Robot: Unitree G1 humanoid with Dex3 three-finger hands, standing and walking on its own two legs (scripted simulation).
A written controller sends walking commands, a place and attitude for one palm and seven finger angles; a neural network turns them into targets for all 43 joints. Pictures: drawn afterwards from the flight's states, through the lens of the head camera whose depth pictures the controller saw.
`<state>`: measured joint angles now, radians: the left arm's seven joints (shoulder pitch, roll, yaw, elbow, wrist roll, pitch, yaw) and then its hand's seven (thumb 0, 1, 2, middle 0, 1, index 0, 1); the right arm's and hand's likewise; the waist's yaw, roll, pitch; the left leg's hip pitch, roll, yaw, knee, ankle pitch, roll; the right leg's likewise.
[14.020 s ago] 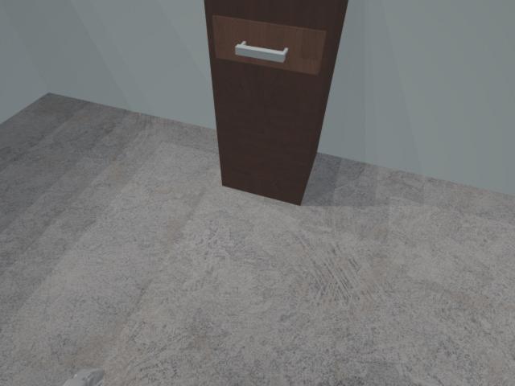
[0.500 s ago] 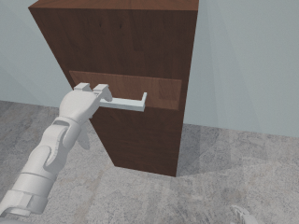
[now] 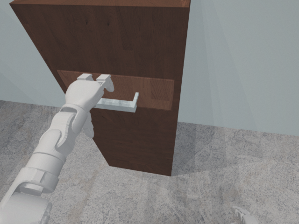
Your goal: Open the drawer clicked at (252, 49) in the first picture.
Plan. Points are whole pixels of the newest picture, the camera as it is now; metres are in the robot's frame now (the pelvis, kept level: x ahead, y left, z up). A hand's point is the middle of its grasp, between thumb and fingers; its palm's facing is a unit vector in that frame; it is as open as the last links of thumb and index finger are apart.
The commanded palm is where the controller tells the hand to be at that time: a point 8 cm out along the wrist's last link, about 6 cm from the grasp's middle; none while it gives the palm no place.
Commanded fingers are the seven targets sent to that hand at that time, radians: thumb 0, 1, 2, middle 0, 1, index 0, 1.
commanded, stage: move the hooked fingers above the handle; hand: left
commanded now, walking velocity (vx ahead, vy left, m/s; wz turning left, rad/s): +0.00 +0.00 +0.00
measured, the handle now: (113, 98) +0.49 +0.16 +0.03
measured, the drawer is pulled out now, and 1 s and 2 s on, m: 0.00 0.00 0.00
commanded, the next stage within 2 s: none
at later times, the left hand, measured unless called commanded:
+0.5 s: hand (102, 95) +0.45 +0.17 +0.09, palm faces +0.02 -0.05 -1.00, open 13.8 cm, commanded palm +0.42 +0.18 +0.14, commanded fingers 0.00 -0.50 0.30 -0.30 -1.20 -0.30 -1.20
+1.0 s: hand (103, 91) +0.45 +0.17 +0.10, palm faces +0.05 -0.03 -1.00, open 13.7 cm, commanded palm +0.42 +0.18 +0.15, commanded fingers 0.00 -0.50 0.30 -0.30 -1.20 -0.30 -1.20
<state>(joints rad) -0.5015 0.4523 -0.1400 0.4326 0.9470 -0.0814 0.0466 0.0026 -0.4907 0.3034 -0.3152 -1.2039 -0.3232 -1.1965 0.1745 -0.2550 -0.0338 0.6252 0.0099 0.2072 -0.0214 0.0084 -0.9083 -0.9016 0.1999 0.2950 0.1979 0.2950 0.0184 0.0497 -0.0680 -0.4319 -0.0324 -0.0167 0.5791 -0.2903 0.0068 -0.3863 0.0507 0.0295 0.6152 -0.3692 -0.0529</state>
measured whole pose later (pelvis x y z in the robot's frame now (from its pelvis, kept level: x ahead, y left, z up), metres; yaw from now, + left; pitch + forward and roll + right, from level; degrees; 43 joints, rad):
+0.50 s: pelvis +0.00 +0.01 +0.00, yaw -2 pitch +11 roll +1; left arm -0.69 0.41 -0.12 0.72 1.01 -0.06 0.15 0.00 -0.49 0.30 -0.36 -1.23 -0.32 -1.20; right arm 0.28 -0.25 -0.06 0.66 0.00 0.23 -0.01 0.01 -0.91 -0.90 0.20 0.29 0.20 0.29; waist -0.04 0.05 -0.11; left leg -0.52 -0.03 0.02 0.62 -0.30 0.02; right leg -0.48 0.05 0.06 0.65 -0.37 -0.04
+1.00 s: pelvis -0.02 +0.01 +0.00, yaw -1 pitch +11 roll +1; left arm -0.82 0.39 -0.17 0.84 1.01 -0.01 0.18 0.00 -0.49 0.30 -0.32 -1.21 -0.34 -1.22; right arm 0.24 -0.24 -0.03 0.64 0.02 0.20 -0.03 0.01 -0.91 -0.90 0.20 0.30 0.20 0.30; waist -0.05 0.05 -0.10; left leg -0.53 -0.03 0.01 0.63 -0.28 0.02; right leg -0.49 0.05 0.05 0.66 -0.35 -0.03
